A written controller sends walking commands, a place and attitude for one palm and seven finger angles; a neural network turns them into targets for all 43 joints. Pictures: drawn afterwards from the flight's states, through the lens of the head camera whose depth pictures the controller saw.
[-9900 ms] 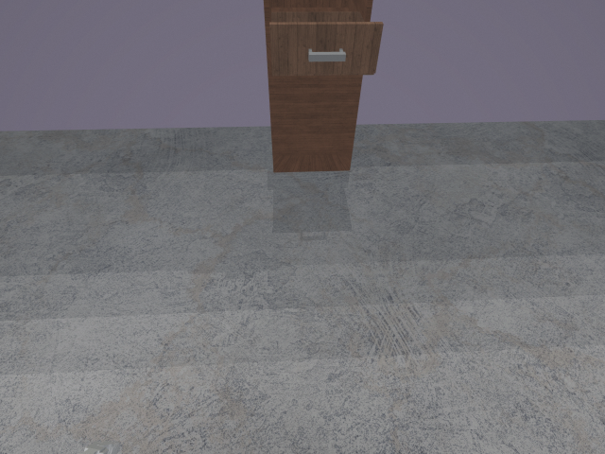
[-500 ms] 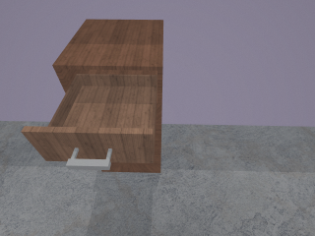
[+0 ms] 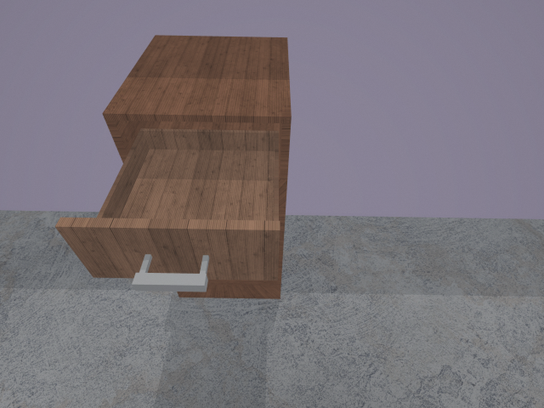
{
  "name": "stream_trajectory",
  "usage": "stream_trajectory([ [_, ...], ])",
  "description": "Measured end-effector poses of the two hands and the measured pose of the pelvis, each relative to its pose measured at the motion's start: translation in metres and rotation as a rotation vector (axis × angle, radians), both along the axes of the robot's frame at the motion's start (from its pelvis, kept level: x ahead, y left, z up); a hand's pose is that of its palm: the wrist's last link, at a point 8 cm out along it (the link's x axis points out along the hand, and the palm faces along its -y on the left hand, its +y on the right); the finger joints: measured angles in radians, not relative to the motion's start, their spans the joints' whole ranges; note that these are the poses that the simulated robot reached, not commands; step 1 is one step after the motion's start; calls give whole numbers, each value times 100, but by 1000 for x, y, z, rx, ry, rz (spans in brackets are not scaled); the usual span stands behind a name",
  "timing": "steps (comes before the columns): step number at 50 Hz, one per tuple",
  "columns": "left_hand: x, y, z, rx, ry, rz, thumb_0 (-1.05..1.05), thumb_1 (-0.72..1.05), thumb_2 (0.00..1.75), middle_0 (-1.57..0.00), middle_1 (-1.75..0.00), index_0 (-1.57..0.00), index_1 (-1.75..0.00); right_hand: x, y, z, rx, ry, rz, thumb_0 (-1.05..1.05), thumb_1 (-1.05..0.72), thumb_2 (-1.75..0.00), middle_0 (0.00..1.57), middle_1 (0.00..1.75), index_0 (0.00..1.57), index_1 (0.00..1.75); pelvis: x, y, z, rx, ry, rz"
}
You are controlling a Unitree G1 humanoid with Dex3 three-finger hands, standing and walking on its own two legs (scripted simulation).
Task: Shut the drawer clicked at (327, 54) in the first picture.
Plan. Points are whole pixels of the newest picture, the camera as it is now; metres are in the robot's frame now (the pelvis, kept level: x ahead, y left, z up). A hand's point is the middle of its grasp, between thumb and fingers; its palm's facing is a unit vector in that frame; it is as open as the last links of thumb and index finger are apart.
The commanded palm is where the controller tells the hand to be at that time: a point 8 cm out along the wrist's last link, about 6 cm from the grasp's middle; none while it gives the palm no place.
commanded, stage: shuffle to correct the standing spot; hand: left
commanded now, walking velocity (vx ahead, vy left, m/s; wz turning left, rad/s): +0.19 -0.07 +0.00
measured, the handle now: (173, 271) +0.34 +0.20 -0.02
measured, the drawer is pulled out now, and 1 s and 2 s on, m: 0.30 0.30 0.30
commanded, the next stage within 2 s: come to a stop and stand still in 0.08 s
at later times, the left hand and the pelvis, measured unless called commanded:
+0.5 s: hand out of the picture +0.02 +0.13 -0.17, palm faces +0.03 -0.98 -0.20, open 7.3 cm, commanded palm none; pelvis +0.03 -0.03 +0.00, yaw -1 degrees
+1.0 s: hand out of the picture +0.03 +0.15 -0.17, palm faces +0.01 -0.98 -0.19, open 7.3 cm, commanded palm none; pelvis +0.03 -0.02 +0.00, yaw -1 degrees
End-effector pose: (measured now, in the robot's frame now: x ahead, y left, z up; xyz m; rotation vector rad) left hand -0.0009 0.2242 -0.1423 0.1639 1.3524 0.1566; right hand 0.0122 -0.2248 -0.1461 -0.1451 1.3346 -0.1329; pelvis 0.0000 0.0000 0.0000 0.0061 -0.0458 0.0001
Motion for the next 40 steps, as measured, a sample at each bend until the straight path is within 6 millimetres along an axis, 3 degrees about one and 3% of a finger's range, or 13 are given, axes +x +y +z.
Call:
stream_trajectory([
  [7, -24, -4, 0, -11, 97, 13, 0, 91, 90, -20, -30, -20, -30, -31, 8, -6, 27, 106, -43, 0, -91, -90, 20, 30, 20, 29, 10, 0, -1, 4, 6, -6],
  [12, -28, -15, 1, -13, 144, 30, 0, 91, 90, -20, -30, -20, -30, -38, 6, -11, 41, 155, -68, 0, -91, -90, 20, 30, 20, 29, 25, -7, -3, 12, 10, -13],
  [18, -13, -36, 2, -19, 147, 41, 0, 91, 90, -20, -30, -20, -30, -24, 3, -12, 50, 166, -68, 0, -91, -90, 20, 30, 20, 29, 39, -18, -3, 6, 18, -13],
  [24, 13, -49, 0, -17, 84, 31, 0, 91, 90, -20, -30, -20, -30, 5, -4, -13, 53, 105, -60, 0, -91, -90, 20, 30, 20, 29, 36, -26, -2, 10, 25, -13],
  [33, 23, -30, 1, 25, 17, 17, 1, 92, 90, -20, -30, -20, -30, 19, -30, -8, 2, 36, -41, 1, -93, -90, 20, 30, 20, 29, 19, -28, -3, 8, 14, -11],
  [40, 29, -20, 1, 9, -8, 1, 0, 91, 90, -20, -30, -20, -30, 1, -26, -2, -9, 52, -30, 0, -91, -90, 20, 30, 20, 29, 18, -22, -1, 2, 18, -15],
])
